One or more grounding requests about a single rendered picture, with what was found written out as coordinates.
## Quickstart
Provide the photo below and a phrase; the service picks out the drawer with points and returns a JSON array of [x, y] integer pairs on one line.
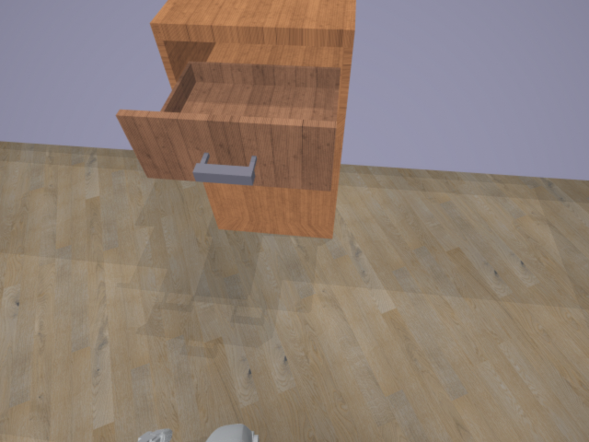
[[286, 115]]

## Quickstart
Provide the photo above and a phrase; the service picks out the cabinet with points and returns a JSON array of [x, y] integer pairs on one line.
[[280, 32]]

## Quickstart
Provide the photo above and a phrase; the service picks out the handle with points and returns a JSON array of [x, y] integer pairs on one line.
[[239, 175]]

